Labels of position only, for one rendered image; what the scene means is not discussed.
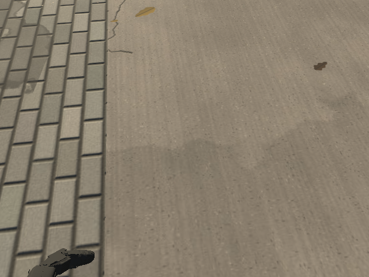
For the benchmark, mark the left robot hand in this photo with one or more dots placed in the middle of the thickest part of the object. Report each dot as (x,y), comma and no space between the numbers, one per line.
(60,261)

